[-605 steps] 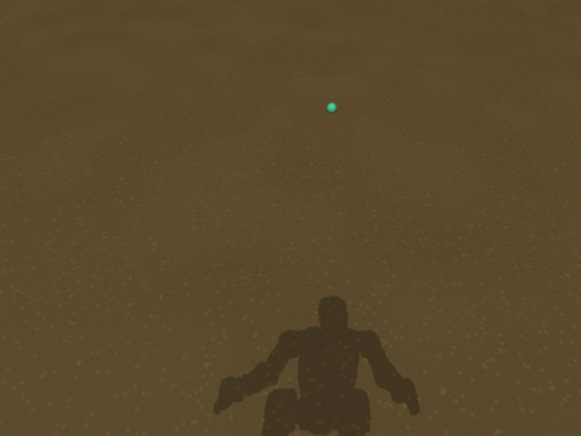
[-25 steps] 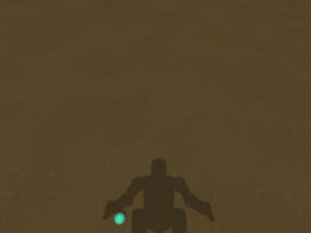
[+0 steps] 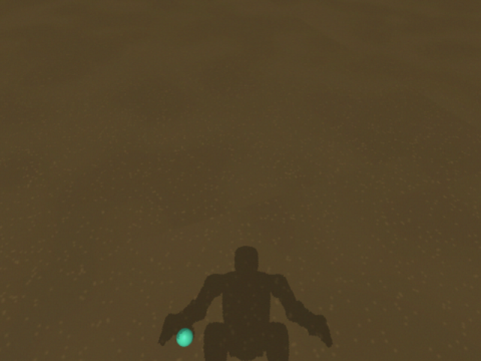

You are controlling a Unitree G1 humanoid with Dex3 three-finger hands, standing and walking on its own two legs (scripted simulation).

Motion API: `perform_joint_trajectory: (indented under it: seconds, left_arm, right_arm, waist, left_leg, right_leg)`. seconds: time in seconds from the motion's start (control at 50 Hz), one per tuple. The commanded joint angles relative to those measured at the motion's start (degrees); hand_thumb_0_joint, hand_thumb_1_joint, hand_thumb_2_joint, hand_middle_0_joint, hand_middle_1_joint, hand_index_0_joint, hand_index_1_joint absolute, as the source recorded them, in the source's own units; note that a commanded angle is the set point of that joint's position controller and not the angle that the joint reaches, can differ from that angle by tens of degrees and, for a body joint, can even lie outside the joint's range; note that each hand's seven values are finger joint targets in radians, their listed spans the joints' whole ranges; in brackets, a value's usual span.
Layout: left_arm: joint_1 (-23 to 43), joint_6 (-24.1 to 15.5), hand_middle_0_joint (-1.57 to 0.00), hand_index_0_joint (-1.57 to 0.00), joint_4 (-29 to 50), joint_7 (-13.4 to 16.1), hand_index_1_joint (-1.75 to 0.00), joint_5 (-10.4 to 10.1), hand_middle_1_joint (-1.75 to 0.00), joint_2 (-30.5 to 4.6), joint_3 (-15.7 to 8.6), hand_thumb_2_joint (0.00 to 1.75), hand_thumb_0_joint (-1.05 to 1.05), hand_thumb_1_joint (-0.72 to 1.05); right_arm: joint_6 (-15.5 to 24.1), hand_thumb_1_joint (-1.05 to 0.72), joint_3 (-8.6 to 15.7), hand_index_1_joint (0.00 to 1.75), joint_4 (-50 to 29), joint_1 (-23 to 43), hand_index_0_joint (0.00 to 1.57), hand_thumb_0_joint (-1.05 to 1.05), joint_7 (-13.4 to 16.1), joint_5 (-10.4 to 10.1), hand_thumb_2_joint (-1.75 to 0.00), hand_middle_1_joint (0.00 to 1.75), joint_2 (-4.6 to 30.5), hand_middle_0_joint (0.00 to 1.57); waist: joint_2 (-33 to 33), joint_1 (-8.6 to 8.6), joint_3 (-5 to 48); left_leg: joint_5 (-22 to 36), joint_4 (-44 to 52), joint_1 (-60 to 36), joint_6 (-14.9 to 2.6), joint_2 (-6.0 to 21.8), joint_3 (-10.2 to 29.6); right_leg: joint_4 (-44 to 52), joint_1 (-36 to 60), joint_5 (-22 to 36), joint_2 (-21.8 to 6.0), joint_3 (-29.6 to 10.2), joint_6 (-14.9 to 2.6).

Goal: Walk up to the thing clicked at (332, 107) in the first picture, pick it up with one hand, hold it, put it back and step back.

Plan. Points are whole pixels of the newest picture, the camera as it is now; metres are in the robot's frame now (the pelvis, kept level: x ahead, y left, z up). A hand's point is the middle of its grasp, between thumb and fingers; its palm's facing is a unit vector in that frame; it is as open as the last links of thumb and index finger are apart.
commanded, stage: stand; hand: left
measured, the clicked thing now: (184, 337) +0.42 +0.23 -0.75
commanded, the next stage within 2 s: walk up in 0.94 s
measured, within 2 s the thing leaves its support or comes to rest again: neither
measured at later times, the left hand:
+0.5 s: hand out of the picture +0.07 +0.24 -0.16, palm faces -0.03 -0.94 -0.33, open 7.4 cm
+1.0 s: hand out of the picture +0.06 +0.24 -0.16, palm faces -0.01 -0.94 -0.34, open 7.4 cm
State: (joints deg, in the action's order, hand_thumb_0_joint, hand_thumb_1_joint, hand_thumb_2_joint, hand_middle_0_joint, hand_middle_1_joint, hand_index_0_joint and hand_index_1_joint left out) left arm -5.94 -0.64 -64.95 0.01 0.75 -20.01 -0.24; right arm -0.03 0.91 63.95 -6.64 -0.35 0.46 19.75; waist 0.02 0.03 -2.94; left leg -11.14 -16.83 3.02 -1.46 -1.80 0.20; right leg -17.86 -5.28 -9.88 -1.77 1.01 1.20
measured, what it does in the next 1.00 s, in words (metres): stands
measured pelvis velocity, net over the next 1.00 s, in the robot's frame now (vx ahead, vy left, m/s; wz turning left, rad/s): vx -0.01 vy -0.01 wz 0.00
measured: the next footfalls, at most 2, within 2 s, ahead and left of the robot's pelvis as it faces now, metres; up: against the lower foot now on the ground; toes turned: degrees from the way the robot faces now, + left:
left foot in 1.32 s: -0.09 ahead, +0.15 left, +0.00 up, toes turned -1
right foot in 1.88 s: -0.21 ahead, -0.10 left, +0.00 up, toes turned -3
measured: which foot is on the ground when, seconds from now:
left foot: down 0.00-1.00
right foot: down 0.00-1.00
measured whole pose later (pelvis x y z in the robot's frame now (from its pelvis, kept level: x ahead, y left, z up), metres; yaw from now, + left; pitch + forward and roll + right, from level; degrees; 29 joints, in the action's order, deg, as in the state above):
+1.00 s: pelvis -0.01 -0.01 +0.00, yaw +0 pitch -2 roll +0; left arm -6.7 0.0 -62.7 -0.2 0.0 -20.4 -0.8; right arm -0.1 0.3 63.4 -6.4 -0.3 -0.1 20.3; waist -0.3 -0.1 -4.6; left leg -11.5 -20.1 6.3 -0.6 -0.8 0.7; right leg -20.1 -8.0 -9.9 -0.8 1.5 0.2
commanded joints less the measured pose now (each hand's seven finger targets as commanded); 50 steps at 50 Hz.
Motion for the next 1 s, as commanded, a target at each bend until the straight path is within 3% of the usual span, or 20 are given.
perform_joint_trajectory:
  seconds: [0.0,0.18,0.36,0.9,0.92,0.94,0.98]
  left_arm:
    - [2.22,-1.24,-0.2,-0.2,3.77,0.82,-0.3,-0.18,-0.3,-11.94,-2.02,0.9,0.0,0.9]
    - [1.05,-1.33,-0.2,-0.2,3.87,0.65,-0.3,-0.11,-0.3,-12.24,-1.85,0.9,0.0,0.9]
    - [0.83,-1.48,-0.2,-0.2,4.14,0.62,-0.3,-0.21,-0.3,-12.17,-1.58,0.9,0.0,0.9]
    - [0.46,-1.29,-0.2,-0.2,4.04,0.58,-0.3,-0.13,-0.3,-12.53,-1.6,0.9,0.0,0.9]
    - [1.36,-0.47,-0.2,-0.2,5.51,0.98,-0.3,-1.04,-0.3,-15.6,-4.33,0.9,0.0,0.9]
    - [0.61,-0.15,-0.2,-0.2,6.37,1.28,-0.3,-1.13,-0.3,-15.47,-4.46,0.9,0.0,0.9]
    - [-0.24,0.22,-0.2,-0.2,7.37,1.48,-0.3,-1.19,-0.3,-14.8,-4.7,0.9,0.0,0.9]
  right_arm:
    - [1.72,-0.9,1.92,0.3,-3.22,1.97,0.2,0.0,0.89,0.25,-0.9,0.3,12.25,0.2]
    - [1.87,-0.9,1.55,0.3,-3.28,2.39,0.2,0.0,0.85,0.13,-0.9,0.3,12.33,0.2]
    - [1.94,-0.9,1.35,0.3,-3.09,1.94,0.2,0.0,0.81,0.05,-0.9,0.3,12.44,0.2]
    - [1.92,-0.9,1.26,0.3,-2.79,1.86,0.2,0.0,0.89,0.11,-0.9,0.3,12.85,0.2]
    - [0.67,-0.9,2.49,0.3,-3.22,3.11,0.2,0.0,0.83,-0.21,-0.9,0.3,15.52,0.2]
    - [0.31,-0.9,2.64,0.3,-4.12,1.88,0.2,0.0,0.98,-0.8,-0.9,0.3,14.81,0.2]
    - [-0.06,-0.9,2.95,0.3,-4.98,1.29,0.2,0.0,0.94,-1.19,-0.9,0.3,14.39,0.2]
  waist:
    - [-0.26,0.07,3.52]
    - [0.25,-0.02,2.93]
    - [0.8,-0.01,4.33]
    - [0.14,-0.16,3.67]
    - [-0.72,-0.77,-3.91]
    - [-0.54,-0.3,-0.55]
    - [-0.38,-0.25,3.09]
  left_leg:
    - [10.95,2.7,1.95,-0.01,8.95,6.08]
    - [8.1,3.05,2.6,0.09,8.92,6.17]
    - [10.79,2.3,1.98,0.15,9.02,6.17]
    - [7.73,2.71,1.83,0.31,9.05,6.16]
    - [18.28,-3.2,6.5,-0.62,8.28,6.78]
    - [22.37,-5.18,5.44,-0.85,8.52,5.84]
    - [23.61,-7.78,4.42,-1.49,8.29,5.34]
  right_leg:
    - [2.03,1.45,8.96,-6.37,-5.44,-2.31]
    - [2.77,0.97,7.31,-6.25,-5.57,-2.24]
    - [2.28,2.02,9.87,-6.51,-5.55,-2.41]
    - [2.97,0.57,6.85,-6.24,-5.74,-2.59]
    - [-2.17,-4.91,18.19,-5.48,-5.8,-2.64]
    - [-4.12,-3.11,21.18,-5.53,-4.93,-3.37]
    - [-5.9,-2.0,22.52,-5.61,-4.5,-4.42]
